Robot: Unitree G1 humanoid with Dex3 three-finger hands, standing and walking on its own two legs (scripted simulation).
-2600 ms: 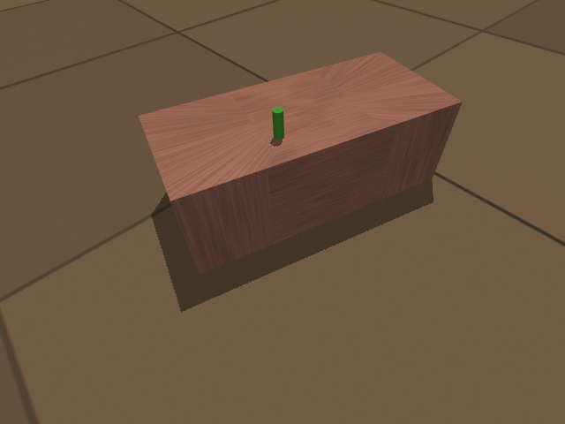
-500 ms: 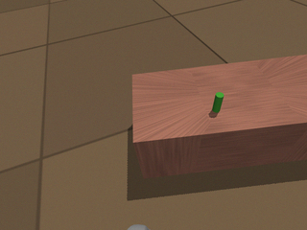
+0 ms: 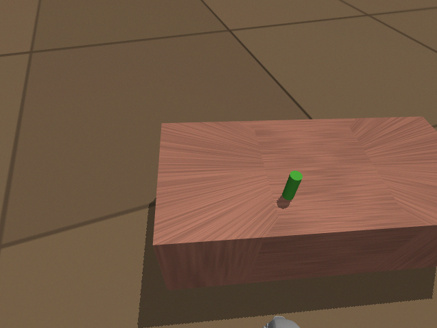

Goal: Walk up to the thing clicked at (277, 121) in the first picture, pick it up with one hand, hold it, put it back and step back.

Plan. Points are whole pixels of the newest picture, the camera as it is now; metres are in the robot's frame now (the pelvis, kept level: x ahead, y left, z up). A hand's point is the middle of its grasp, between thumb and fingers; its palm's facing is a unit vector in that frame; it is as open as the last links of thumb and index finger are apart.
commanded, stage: walk up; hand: right
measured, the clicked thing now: (291, 185) +0.62 -0.23 -0.26
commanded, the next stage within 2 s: stand in 1.76 s
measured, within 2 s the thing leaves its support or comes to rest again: neither
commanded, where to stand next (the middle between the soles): +0.14 -0.03 m, yaw +2 degrees
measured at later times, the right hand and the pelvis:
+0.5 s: hand out of the picture +0.14 -0.31 -0.16, palm faces -0.12 +0.92 -0.38, open 7.4 cm; pelvis +0.05 -0.05 -0.02, yaw +4 degrees
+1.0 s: hand out of the picture +0.17 -0.27 -0.15, palm faces -0.10 +0.95 -0.30, open 7.4 cm; pelvis +0.06 -0.04 +0.01, yaw +3 degrees
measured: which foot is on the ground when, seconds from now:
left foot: down 0.00-0.12, up 0.14-0.46, down 0.48-1.00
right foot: up 0.00-0.10, down 0.12-1.00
